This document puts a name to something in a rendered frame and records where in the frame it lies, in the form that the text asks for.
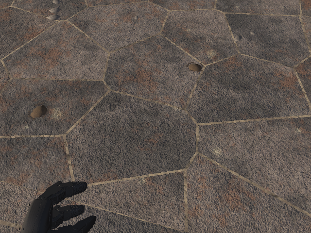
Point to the left robot hand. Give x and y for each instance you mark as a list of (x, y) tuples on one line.
[(43, 217)]

